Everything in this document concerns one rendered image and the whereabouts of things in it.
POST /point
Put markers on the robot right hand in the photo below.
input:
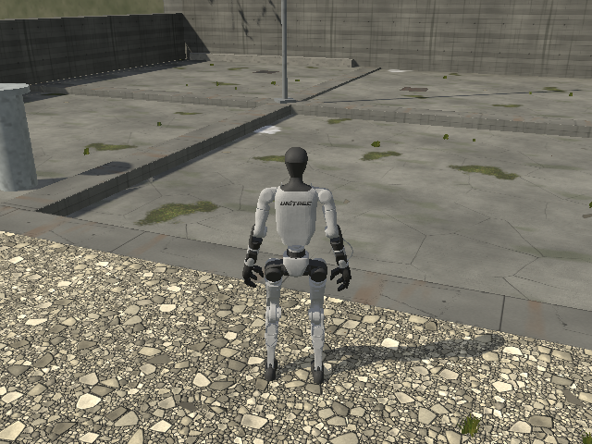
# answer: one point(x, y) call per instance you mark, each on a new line
point(346, 276)

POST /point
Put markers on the robot right forearm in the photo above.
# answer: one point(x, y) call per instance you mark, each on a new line
point(339, 250)

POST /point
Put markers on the right robot thigh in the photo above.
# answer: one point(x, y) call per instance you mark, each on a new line
point(317, 283)

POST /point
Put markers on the robot right upper arm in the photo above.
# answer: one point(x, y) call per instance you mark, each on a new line
point(324, 196)

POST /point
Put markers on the robot torso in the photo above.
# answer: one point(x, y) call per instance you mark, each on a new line
point(295, 217)

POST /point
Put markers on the robot left upper arm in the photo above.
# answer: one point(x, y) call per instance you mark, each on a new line
point(266, 197)

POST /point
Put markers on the robot left hand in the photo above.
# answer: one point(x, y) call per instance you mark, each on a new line
point(248, 274)

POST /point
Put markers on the robot left forearm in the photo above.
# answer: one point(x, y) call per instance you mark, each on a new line
point(253, 249)

